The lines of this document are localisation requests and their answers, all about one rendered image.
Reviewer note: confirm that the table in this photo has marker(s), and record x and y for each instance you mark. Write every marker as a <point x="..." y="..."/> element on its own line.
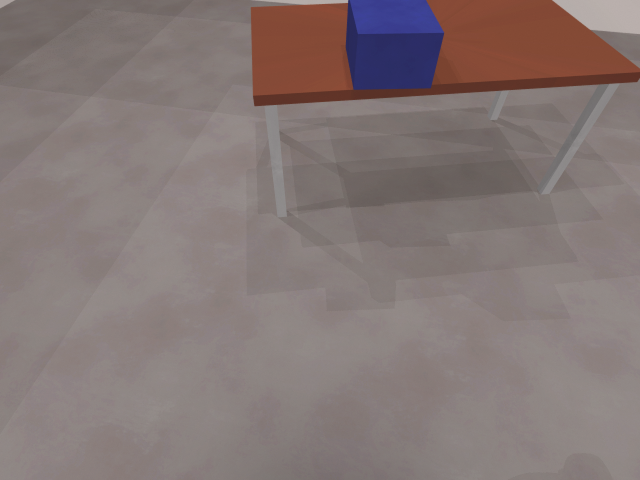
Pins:
<point x="299" y="56"/>

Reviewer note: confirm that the carton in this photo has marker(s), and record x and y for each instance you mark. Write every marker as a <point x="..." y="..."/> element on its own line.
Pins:
<point x="392" y="44"/>

